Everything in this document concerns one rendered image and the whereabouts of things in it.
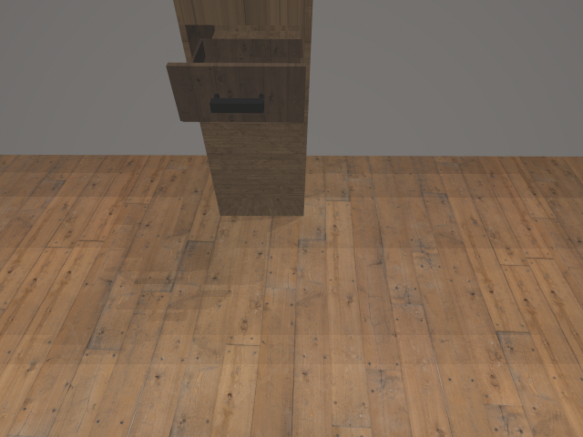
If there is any handle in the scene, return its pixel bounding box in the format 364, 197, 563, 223
210, 94, 264, 113

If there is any cabinet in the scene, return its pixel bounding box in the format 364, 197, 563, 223
173, 0, 313, 216

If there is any drawer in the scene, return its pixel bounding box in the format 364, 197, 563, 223
166, 38, 306, 122

